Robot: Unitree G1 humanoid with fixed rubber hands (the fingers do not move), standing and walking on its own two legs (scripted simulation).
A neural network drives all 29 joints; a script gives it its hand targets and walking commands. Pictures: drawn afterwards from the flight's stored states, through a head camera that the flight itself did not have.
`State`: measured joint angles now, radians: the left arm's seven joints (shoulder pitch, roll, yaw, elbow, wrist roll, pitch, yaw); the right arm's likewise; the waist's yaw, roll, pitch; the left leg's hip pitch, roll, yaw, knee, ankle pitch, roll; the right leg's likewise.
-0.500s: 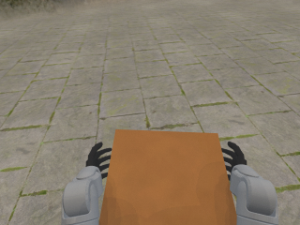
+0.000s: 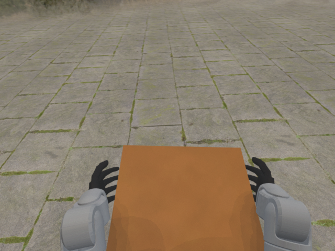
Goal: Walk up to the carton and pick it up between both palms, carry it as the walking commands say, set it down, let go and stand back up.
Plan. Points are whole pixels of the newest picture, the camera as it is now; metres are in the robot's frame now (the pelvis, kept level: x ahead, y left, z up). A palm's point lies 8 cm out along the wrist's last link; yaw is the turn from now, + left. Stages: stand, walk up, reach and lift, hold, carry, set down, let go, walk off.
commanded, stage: carry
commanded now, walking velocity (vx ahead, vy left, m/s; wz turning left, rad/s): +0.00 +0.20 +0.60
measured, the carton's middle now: (180, 213) +0.23 +0.00 +0.02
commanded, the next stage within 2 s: none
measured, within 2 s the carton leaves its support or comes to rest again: neither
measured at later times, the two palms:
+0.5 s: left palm out of the picture +0.13 +0.35 +0.08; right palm (176, 199) +0.23 +0.01 +0.08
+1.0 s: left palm out of the picture -0.02 +0.52 +0.08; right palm (71, 237) +0.15 +0.21 +0.08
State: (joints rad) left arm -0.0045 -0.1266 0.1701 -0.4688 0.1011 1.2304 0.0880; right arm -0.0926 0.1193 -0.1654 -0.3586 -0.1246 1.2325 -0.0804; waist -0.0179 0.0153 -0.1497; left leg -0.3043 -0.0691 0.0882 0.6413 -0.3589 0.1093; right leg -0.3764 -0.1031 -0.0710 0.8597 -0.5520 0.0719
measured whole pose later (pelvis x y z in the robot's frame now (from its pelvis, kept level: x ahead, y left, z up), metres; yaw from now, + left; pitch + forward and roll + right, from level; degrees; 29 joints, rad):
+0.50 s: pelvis -0.05 +0.12 -0.01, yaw +14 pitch +1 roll -1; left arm 0.00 -0.13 0.15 -0.54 0.09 1.22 0.08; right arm -0.08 0.13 -0.16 -0.46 -0.12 1.24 -0.08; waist -0.02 0.01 -0.07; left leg -0.46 -0.04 0.06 0.76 -0.33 0.09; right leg -0.47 -0.19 -0.10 1.14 -0.61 0.12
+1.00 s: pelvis -0.15 +0.25 -0.02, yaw +29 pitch +3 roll +0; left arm -0.01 -0.13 0.14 -0.58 0.08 1.21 0.08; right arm -0.07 0.13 -0.16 -0.54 -0.12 1.23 -0.09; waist -0.02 0.00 -0.05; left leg -0.45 0.03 0.06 0.75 -0.37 -0.01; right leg -0.43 -0.30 -0.13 0.73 -0.31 0.16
